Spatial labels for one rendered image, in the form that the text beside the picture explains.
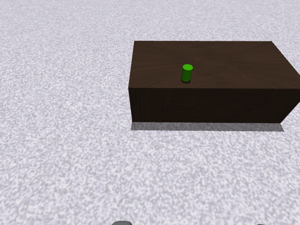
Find can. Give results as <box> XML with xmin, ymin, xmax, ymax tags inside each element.
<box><xmin>181</xmin><ymin>64</ymin><xmax>193</xmax><ymax>82</ymax></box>

